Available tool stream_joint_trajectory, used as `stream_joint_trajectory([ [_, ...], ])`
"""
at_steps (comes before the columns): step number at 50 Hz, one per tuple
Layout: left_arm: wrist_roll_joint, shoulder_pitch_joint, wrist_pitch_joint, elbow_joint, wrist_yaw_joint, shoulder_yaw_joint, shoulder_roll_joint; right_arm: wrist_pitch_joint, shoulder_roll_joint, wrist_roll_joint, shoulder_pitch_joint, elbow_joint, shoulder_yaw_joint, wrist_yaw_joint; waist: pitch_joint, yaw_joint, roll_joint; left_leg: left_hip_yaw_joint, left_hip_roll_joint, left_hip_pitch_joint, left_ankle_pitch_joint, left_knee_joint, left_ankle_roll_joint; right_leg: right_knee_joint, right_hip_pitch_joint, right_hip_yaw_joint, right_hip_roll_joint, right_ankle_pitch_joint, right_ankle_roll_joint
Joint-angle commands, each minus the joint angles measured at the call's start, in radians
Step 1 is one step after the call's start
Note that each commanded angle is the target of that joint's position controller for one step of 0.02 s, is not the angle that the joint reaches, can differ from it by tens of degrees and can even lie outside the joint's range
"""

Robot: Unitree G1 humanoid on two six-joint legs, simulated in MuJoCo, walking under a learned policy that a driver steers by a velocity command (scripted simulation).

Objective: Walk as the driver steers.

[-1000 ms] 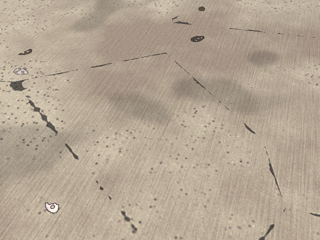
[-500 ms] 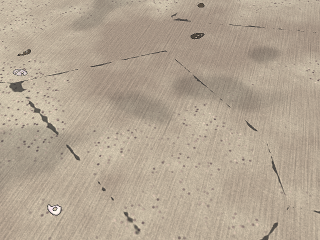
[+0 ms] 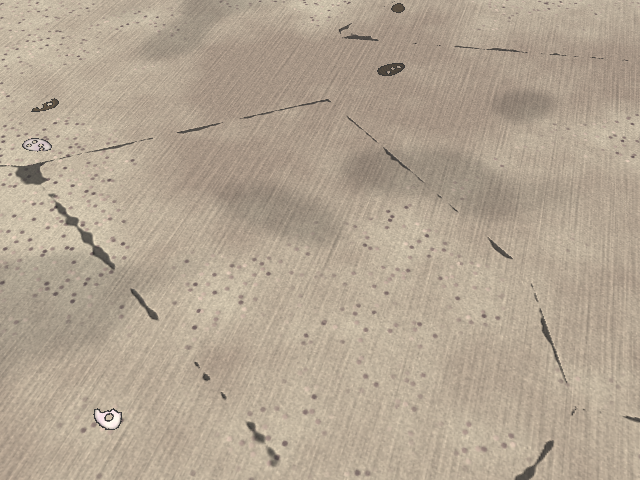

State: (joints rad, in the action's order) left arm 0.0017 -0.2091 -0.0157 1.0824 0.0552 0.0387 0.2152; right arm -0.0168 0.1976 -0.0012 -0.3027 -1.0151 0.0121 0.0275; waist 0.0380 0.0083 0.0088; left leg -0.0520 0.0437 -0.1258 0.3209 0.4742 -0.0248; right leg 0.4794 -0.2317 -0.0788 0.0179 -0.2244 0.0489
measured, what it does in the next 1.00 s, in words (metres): walks ahead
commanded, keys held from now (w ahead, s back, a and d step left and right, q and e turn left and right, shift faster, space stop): shift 0.50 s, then w+shift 0.50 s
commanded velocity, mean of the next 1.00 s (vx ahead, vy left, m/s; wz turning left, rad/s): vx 0.29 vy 0.00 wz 0.00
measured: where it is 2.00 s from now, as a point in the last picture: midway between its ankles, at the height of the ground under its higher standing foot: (353, 256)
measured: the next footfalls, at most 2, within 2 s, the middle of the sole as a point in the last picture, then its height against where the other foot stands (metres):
left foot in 1.24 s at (321, 461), level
right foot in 1.72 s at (378, 299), level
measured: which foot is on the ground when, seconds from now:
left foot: down 0.00-0.78, up 0.80-1.00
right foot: down 0.00-1.00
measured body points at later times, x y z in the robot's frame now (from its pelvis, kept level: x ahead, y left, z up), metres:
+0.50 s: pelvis +0.00 +0.00 +0.00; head +0.01 +0.00 +0.45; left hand +0.01 +0.24 -0.16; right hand -0.02 -0.24 -0.15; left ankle -0.04 +0.11 -0.74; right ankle +0.02 -0.15 -0.74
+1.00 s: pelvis +0.16 -0.08 +0.00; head +0.16 -0.09 +0.45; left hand +0.08 +0.15 -0.14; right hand +0.32 -0.32 -0.11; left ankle +0.21 +0.06 -0.65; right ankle +0.07 -0.16 -0.74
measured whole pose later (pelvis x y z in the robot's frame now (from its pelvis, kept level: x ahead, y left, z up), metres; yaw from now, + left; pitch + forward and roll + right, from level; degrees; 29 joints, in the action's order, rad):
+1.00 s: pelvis +0.16 -0.08 +0.00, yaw +0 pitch +2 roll -1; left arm -0.03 -0.51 0.10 1.07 -0.01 0.03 0.17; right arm -0.06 0.24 -0.05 -0.13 -0.85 0.04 -0.06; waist -0.06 0.05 -0.03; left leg 0.02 -0.10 -0.69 0.11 1.15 -0.07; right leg 0.27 -0.03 0.06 -0.05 -0.29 -0.05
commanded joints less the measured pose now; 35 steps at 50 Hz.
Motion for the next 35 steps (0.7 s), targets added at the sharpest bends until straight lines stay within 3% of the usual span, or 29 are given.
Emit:
stream_joint_trajectory([
  [1, 0.0, -0.029, 0.007, -0.016, 0.003, 0.013, 0.098, -0.006, 0.097, 0.0, -0.06, 0.01, 0.016, 0.003, 0.016, -0.001, -0.014, -0.034, -0.046, -0.116, -0.183, -0.111, -0.006, -0.042, 0.073, 0.015, 0.0, 0.155, -0.027],
  [25, 0.002, -0.077, 0.009, 0.015, 0.001, -0.004, 0.072, -0.003, 0.07, 0.003, -0.111, -0.047, 0.005, 0.006, 0.032, -0.006, -0.011, -0.018, -0.039, -0.125, -0.159, -0.108, -0.001, -0.043, 0.055, 0.019, -0.008, 0.14, -0.035],
  [26, 0.004, -0.105, 0.008, 0.03, 0.002, -0.008, 0.055, 0.0, 0.068, 0.005, -0.144, -0.063, 0.006, 0.01, -0.016, -0.01, -0.028, -0.013, -0.027, -0.105, 0.067, -0.126, -0.015, -0.015, 0.066, 0.061, -0.045, -0.054, -0.038],
  [27, 0.014, -0.109, 0.009, 0.028, 0.002, -0.001, 0.068, 0.004, 0.114, 0.018, -0.149, -0.056, 0.021, 0.014, 0.013, -0.018, -0.068, -0.059, -0.044, -0.128, 0.377, -0.148, -0.054, 0.053, 0.001, 0.102, -0.085, -0.324, -0.05],
  [28, 0.014, -0.056, 0.021, -0.001, -0.003, 0.001, 0.078, -0.001, 0.157, 0.027, -0.186, -0.05, 0.035, 0.013, 0.08, -0.049, -0.108, -0.187, -0.124, -0.151, 0.611, -0.212, -0.11, 0.13, -0.124, 0.103, -0.082, -0.433, -0.058],
  [29, 0.016, 0.034, 0.047, -0.051, -0.019, -0.004, 0.066, -0.013, 0.164, 0.034, -0.216, -0.037, 0.038, 0.016, 0.116, -0.083, -0.191, -0.306, -0.228, -0.09, 0.631, -0.31, -0.163, 0.271, -0.249, 0.117, -0.07, -0.346, -0.058],
  [30, 0.033, 0.088, 0.071, -0.094, -0.028, -0.01, 0.042, -0.029, 0.239, 0.034, -0.183, -0.028, 0.063, 0.013, 0.189, -0.085, -0.274, -0.514, -0.382, -0.124, 0.635, -0.407, -0.235, 0.398, -0.358, 0.096, -0.008, -0.214, -0.071],
  [31, 0.039, 0.106, 0.092, -0.111, -0.034, -0.003, 0.064, -0.049, 0.213, 0.023, -0.138, -0.004, 0.059, 0.011, 0.215, -0.064, -0.211, -0.578, -0.424, -0.127, 0.54, -0.42, -0.252, 0.493, -0.426, 0.036, 0.053, -0.207, -0.085],
  [32, 0.041, 0.087, 0.11, -0.12, -0.043, -0.001, 0.067, -0.063, 0.171, 0.02, -0.079, 0.021, 0.048, 0.009, 0.207, -0.027, -0.161, -0.528, -0.418, -0.086, 0.434, -0.398, -0.226, 0.514, -0.479, 0.008, 0.092, -0.18, -0.098],
  [33, 0.038, 0.055, 0.123, -0.118, -0.051, 0.001, 0.071, -0.07, 0.144, 0.031, -0.046, 0.046, 0.042, 0.002, 0.159, -0.011, -0.136, -0.421, -0.366, -0.053, 0.337, -0.376, -0.185, 0.432, -0.442, 0.025, 0.098, -0.177, -0.104],
  [35, 0.032, -0.003, 0.144, -0.102, -0.056, 0.006, 0.066, -0.069, 0.188, 0.05, -0.025, 0.067, 0.054, 0.0, 0.08, 0.013, -0.141, -0.229, -0.26, -0.125, 0.219, -0.349, -0.128, 0.211, -0.177, 0.111, 0.049, -0.129, -0.099],
])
